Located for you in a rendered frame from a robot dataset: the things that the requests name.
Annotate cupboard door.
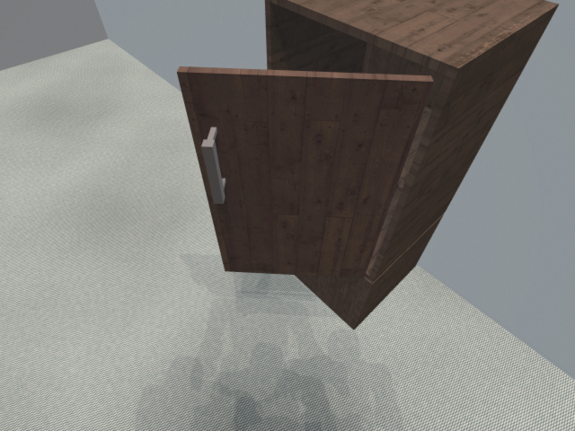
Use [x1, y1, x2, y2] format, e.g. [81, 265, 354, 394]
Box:
[177, 66, 434, 278]

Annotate handle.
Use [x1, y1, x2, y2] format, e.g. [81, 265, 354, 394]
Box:
[201, 127, 226, 204]

